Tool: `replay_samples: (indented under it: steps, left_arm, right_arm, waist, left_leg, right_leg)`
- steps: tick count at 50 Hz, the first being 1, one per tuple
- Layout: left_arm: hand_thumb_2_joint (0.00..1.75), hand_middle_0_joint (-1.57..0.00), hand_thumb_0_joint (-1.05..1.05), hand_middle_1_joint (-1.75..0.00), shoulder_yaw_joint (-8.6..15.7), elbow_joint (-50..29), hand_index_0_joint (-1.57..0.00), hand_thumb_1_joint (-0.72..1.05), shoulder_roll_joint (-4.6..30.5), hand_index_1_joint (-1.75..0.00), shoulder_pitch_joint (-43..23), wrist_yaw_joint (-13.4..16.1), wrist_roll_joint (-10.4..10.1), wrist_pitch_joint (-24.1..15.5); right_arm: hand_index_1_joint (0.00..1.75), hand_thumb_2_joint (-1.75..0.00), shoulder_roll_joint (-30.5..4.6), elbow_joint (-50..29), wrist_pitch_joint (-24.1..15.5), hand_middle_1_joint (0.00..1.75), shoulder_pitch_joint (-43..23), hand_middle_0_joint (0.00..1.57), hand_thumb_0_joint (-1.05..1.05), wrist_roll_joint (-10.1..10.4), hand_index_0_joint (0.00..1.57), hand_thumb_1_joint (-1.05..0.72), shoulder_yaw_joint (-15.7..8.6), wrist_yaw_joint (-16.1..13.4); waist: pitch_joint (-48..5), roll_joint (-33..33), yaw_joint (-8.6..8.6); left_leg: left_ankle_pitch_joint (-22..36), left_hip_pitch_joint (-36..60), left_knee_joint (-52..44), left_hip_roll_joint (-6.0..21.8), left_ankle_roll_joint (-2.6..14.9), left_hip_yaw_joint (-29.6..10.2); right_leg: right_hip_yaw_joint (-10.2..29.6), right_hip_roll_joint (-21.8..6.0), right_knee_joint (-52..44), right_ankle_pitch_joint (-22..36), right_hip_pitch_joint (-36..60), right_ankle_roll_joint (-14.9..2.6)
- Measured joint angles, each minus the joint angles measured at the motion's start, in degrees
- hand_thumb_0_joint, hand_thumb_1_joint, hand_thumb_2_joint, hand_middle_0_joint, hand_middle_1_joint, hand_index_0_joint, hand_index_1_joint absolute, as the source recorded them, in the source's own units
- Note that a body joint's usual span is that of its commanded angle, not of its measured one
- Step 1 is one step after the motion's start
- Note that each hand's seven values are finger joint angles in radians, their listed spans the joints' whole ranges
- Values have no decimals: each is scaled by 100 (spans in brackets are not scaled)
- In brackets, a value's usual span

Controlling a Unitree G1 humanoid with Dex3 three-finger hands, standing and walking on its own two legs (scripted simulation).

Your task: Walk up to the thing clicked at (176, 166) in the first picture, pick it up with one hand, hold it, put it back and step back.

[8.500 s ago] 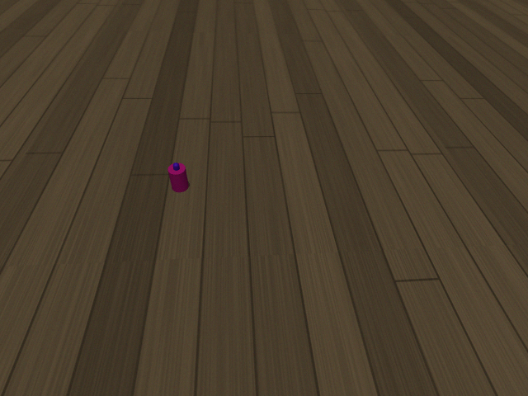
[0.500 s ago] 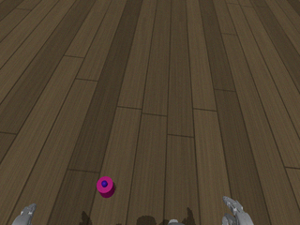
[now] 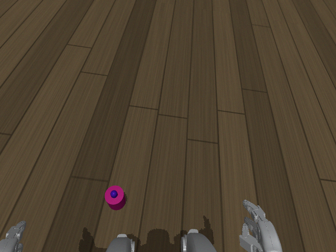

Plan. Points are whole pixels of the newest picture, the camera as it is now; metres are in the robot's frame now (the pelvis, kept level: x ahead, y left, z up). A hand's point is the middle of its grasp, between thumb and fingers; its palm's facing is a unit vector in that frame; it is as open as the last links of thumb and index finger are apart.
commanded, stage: go down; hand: left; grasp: from the side
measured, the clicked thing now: (115, 197) +0.40 +0.18 -0.59
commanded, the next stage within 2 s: approach in 1.90 s
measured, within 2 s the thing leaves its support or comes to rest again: neither
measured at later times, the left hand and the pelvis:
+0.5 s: hand (42, 220) +0.25 +0.33 -0.21, palm faces +0.14 -0.97 -0.21, open 17.3 cm; pelvis -0.05 +0.00 -0.14, yaw -1 degrees
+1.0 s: hand (42, 208) +0.29 +0.36 -0.27, palm faces +0.13 -0.98 -0.14, open 17.3 cm; pelvis -0.08 +0.00 -0.24, yaw -2 degrees
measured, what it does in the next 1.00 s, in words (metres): lowers itself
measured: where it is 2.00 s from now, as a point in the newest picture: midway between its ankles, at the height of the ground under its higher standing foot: outside the picture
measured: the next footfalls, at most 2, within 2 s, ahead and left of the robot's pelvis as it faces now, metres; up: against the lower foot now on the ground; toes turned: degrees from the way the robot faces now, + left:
none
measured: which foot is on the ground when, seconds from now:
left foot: down 0.00-1.00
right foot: down 0.00-1.00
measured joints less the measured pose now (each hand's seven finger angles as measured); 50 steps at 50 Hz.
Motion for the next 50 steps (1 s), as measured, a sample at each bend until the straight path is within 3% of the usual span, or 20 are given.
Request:
replay_samples:
  steps: [4, 10, 17, 27, 32, 50]
  left_arm:
    - [8, -8, -1, -7, 222, 435, -6, -48, 132, -7, -342, -181, -104, -434]
    - [6, -8, -1, -8, 632, 1369, -7, -50, 463, -7, -1265, -734, -326, -1559]
    - [8, -8, -1, -11, 1071, 2041, -7, -53, 735, -10, -2236, -1221, -472, -2532]
    - [10, -7, -1, -13, 1731, 2864, -6, -54, 1075, -12, -3006, -1887, -706, -3240]
    - [11, -6, -2, -13, 1975, 3307, -6, -53, 1354, -12, -3520, -2183, -723, -3509]
    - [9, -5, -2, -11, 2535, 3912, -5, -50, 2063, -10, -4363, -2874, -878, -3724]
  right_arm:
    - [30, -90, -77, -1, -128, 30, -34, 21, 1, -3, 20, -90, 1, 11]
    - [30, -90, -268, 115, -344, 30, -162, 21, 1, -10, 20, -93, -1, 44]
    - [30, -90, -370, 385, -197, 30, -411, 21, 1, -28, 20, -92, 34, 112]
    - [30, -90, -372, 634, -4, 30, -505, 21, 1, -54, 20, -90, 134, 223]
    - [30, -90, -438, 711, 3, 30, -567, 21, 1, -81, 20, -90, 200, 213]
    - [30, -90, -684, 810, -10, 30, -603, 21, 1, -94, 20, -91, 348, 244]
  waist:
    - [8, -39, 15]
    - [-117, -142, 10]
    - [-222, -121, -36]
    - [-168, -84, -8]
    - [-134, -98, -34]
    - [8, -140, -226]
  left_leg:
    - [-64, -470, 366, -22, 2, -17]
    - [-291, -1661, 1322, -71, 4, -17]
    - [-572, -2886, 2423, -89, -2, -24]
    - [-660, -4068, 3380, -141, -18, -61]
    - [-667, -4581, 3831, -166, -53, -131]
    - [-709, -5678, 4958, -197, -54, -263]
  right_leg:
    - [3, -23, 375, -70, -473, -5]
    - [56, -72, 1360, -295, -1694, -1]
    - [112, -84, 2439, -533, -2942, 0]
    - [141, -117, 3398, -613, -4137, -22]
    - [105, -130, 3825, -613, -4632, -50]
    - [59, -114, 4811, -565, -5675, -37]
